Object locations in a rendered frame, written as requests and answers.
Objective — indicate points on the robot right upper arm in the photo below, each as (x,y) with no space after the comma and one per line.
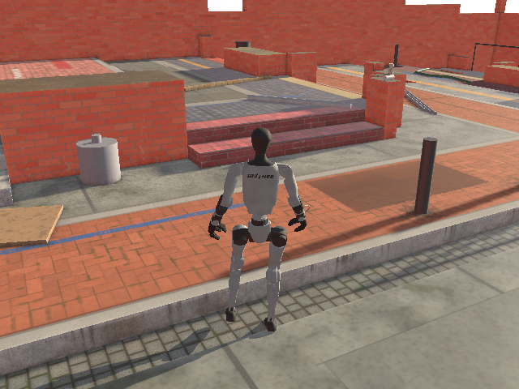
(290,184)

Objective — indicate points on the right robot forearm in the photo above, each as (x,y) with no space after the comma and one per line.
(299,211)

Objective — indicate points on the robot left upper arm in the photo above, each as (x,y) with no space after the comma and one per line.
(230,183)

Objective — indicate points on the right robot shin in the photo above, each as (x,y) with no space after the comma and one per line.
(272,296)

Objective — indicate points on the right robot hand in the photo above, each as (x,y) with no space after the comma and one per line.
(299,228)

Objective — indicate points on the left robot hand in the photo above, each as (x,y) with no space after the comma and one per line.
(212,228)

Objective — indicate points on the left robot forearm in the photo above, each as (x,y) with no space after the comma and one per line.
(219,213)

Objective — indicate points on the robot torso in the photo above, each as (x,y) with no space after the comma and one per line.
(260,187)

